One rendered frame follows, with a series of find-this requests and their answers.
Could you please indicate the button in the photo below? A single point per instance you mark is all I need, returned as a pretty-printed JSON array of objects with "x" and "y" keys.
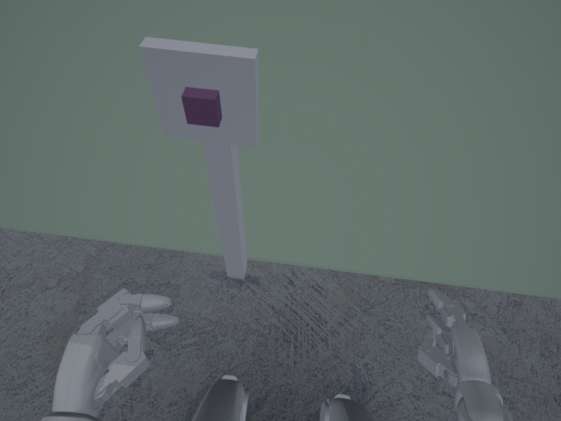
[{"x": 202, "y": 106}]

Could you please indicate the panel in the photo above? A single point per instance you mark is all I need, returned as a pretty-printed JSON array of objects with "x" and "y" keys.
[{"x": 171, "y": 66}]

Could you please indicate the robot right forearm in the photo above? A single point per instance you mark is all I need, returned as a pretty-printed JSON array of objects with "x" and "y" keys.
[{"x": 479, "y": 401}]

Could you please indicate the robot left shin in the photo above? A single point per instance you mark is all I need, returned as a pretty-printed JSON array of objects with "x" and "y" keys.
[{"x": 230, "y": 377}]

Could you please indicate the right robot thigh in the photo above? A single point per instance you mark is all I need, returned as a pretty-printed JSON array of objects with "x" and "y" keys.
[{"x": 342, "y": 409}]

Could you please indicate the right robot hand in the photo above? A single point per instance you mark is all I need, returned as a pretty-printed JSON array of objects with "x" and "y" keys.
[{"x": 463, "y": 357}]

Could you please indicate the left robot hand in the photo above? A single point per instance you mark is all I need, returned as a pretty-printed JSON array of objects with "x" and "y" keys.
[{"x": 80, "y": 386}]

